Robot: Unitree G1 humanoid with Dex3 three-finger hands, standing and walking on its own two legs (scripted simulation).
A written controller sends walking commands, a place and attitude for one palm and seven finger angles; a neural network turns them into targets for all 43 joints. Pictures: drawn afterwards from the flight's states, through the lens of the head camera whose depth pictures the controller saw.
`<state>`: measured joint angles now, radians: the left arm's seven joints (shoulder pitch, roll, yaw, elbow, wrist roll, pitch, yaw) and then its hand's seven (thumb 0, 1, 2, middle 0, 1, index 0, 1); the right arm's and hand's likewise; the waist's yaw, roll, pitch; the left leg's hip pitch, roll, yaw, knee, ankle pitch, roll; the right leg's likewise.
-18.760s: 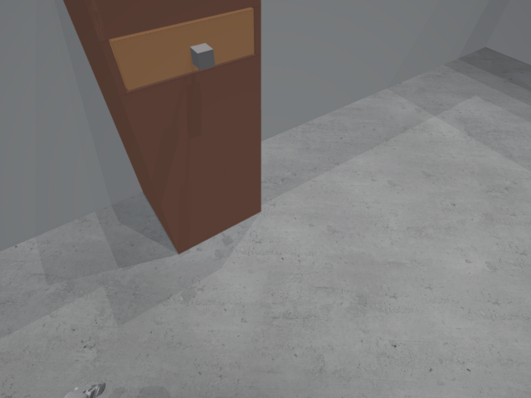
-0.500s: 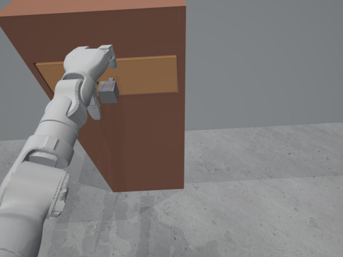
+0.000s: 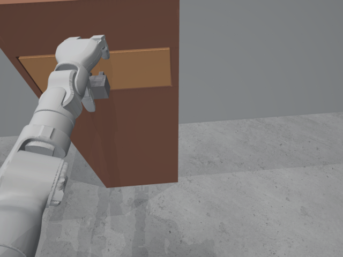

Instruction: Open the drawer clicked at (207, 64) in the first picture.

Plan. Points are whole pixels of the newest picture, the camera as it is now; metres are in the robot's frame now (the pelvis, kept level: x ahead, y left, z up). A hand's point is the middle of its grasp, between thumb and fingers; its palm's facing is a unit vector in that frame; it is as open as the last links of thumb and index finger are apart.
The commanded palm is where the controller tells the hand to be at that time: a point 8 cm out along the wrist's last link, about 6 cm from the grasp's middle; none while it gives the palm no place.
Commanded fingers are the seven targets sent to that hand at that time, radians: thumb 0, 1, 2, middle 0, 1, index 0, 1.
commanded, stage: re-aim the fingers above the handle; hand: left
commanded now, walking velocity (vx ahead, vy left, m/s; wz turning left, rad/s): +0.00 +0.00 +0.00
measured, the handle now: (100, 82) +0.55 +0.18 +0.09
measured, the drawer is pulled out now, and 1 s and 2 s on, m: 0.00 0.00 0.00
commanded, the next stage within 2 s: lower the fingers behind the handle in 1.06 s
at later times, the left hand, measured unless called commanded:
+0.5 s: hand (87, 79) +0.48 +0.17 +0.16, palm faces -0.01 -0.02 -1.00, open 13.8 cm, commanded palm +0.47 +0.18 +0.22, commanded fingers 0.00 -0.50 0.30 -0.30 -1.20 -0.30 -1.20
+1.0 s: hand (91, 71) +0.51 +0.17 +0.16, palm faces -0.01 -0.05 -1.00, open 13.8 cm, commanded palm +0.49 +0.19 +0.22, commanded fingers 0.00 -0.50 0.30 -0.30 -1.20 -0.30 -1.20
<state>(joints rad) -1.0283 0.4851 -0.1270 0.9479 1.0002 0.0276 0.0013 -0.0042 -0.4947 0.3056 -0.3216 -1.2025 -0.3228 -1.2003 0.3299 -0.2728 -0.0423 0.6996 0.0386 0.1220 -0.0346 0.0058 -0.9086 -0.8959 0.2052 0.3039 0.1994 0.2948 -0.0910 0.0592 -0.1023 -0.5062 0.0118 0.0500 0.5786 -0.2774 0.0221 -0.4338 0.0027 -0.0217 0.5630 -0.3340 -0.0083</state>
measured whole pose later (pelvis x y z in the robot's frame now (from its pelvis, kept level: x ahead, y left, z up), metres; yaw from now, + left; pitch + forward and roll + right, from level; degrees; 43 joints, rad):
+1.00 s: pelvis +0.01 -0.01 +0.00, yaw -1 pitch +12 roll +0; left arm -1.02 0.50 -0.08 0.97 1.01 0.05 -0.01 0.00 -0.49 0.31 -0.33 -1.21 -0.33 -1.21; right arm 0.36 -0.27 -0.03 0.71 0.04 0.13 -0.05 0.01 -0.91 -0.90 0.21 0.30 0.20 0.29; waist -0.10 0.07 -0.11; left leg -0.49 0.02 0.06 0.56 -0.28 0.01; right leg -0.42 0.01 -0.01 0.55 -0.33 -0.01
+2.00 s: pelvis +0.00 +0.00 +0.00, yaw -1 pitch +14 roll -1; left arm -0.95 0.47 -0.08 1.01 1.04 0.05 0.12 0.00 -0.49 0.31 -0.32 -1.20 -0.32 -1.20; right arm 0.37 -0.27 -0.06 0.71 0.03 0.12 -0.03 0.01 -0.91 -0.90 0.21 0.30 0.20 0.29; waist -0.12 0.06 -0.12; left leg -0.58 0.03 0.06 0.63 -0.30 0.02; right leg -0.50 0.02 -0.01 0.60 -0.34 -0.01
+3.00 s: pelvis +0.00 +0.00 -0.01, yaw -1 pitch +15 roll -1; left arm -0.94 0.43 -0.11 1.03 1.04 0.07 0.17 0.00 -0.42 0.34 -0.31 -1.21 -0.32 -1.21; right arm 0.36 -0.26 -0.06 0.71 0.02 0.11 -0.02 0.00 -0.91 -0.90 0.21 0.30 0.20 0.29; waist -0.12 0.06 -0.13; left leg -0.61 0.03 0.05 0.66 -0.31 0.02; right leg -0.53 0.02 -0.02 0.63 -0.36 -0.01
